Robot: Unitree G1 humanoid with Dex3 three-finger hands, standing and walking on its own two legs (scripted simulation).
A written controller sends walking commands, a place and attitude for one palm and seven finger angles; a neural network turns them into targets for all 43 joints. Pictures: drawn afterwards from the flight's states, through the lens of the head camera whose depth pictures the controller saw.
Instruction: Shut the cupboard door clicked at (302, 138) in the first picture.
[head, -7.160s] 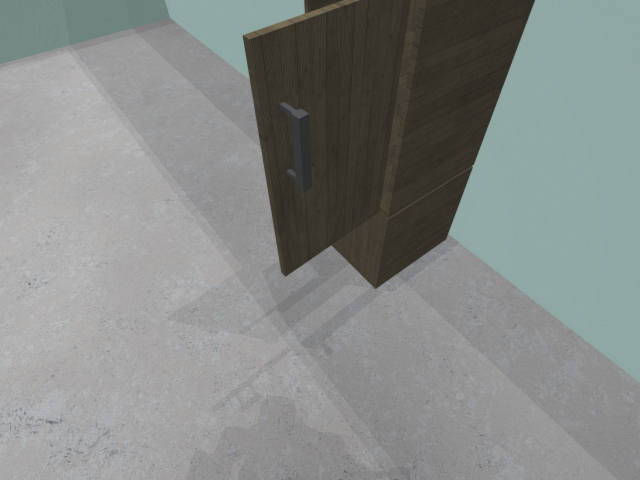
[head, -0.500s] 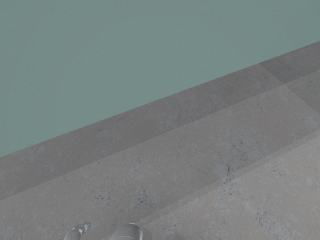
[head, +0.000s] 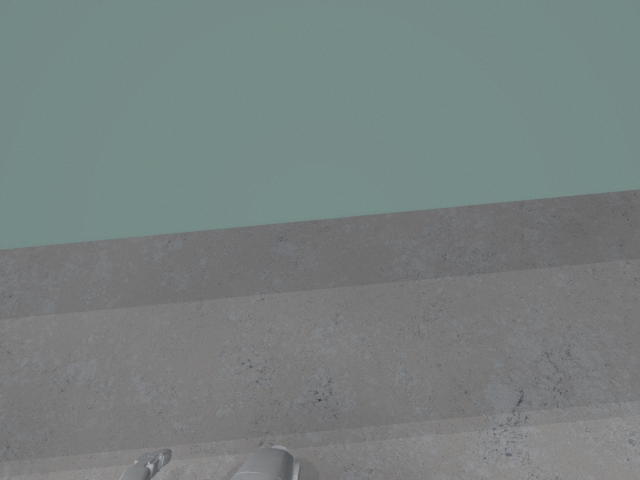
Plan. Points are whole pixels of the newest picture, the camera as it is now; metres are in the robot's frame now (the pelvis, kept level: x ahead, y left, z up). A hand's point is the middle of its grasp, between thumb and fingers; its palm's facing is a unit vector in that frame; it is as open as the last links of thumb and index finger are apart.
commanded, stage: walk to a spot facing it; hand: left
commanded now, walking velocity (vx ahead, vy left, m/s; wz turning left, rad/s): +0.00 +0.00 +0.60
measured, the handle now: out of the picture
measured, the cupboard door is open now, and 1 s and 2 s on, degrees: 93 93 93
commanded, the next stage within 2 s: none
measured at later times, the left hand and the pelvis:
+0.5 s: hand out of the picture +0.03 +0.23 -0.16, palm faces +0.34 -0.90 -0.26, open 7.4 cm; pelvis +0.02 +0.00 +0.01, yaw +18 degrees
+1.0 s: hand out of the picture -0.05 +0.16 -0.16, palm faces +0.65 -0.72 -0.23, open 7.3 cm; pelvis +0.07 -0.01 +0.01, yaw +39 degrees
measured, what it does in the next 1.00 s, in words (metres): steps on the spot, turning left: left foot, then right foot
